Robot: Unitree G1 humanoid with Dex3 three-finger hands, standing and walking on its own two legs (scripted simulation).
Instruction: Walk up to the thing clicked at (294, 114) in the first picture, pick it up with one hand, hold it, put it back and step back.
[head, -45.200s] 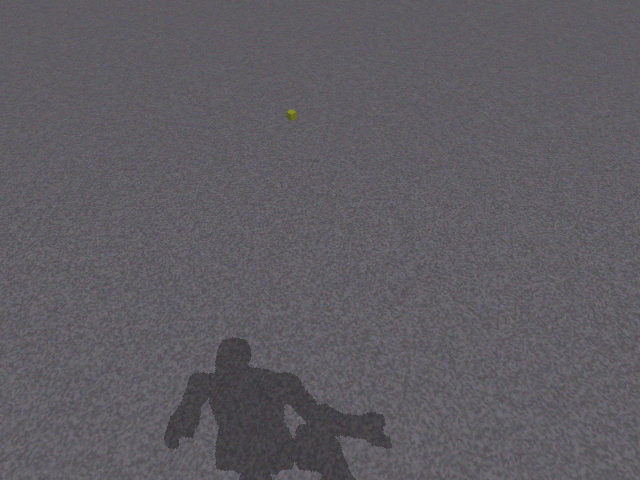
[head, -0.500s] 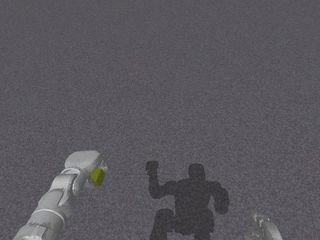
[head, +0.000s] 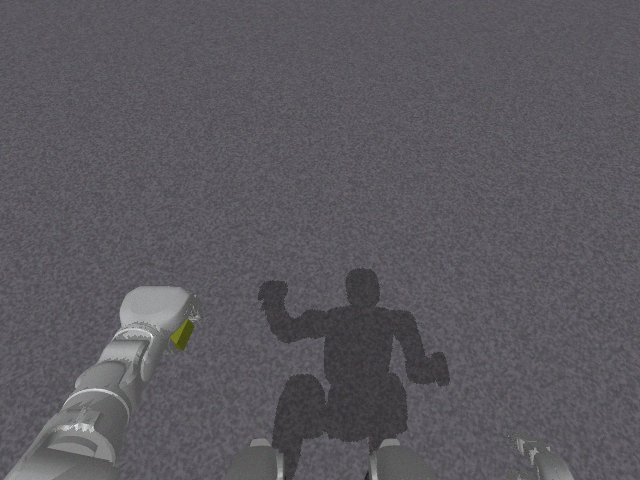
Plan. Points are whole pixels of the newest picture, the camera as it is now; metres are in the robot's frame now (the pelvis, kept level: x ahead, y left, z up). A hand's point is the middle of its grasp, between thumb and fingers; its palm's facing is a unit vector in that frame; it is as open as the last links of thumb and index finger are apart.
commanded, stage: crouch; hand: left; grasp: from above
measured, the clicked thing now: (173, 331) +0.35 +0.23 -0.13
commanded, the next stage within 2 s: lower in 1.50 s
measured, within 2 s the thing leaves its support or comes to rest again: neither
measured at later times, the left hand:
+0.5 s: hand (203, 351) +0.38 +0.24 -0.35, palm faces -0.47 +0.04 -0.88, open 6.5 cm
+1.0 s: hand (212, 357) +0.41 +0.26 -0.48, palm faces -0.46 +0.02 -0.89, open 6.4 cm
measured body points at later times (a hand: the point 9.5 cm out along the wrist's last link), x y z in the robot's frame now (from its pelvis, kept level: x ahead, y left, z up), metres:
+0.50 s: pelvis -0.04 +0.01 -0.21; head +0.15 +0.03 +0.20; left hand +0.40 +0.24 -0.30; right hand +0.00 -0.27 -0.33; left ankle +0.04 +0.12 -0.68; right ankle +0.03 -0.14 -0.68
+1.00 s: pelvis -0.05 +0.00 -0.32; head +0.18 +0.04 +0.07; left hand +0.43 +0.25 -0.43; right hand +0.00 -0.28 -0.43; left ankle +0.04 +0.12 -0.68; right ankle +0.03 -0.14 -0.68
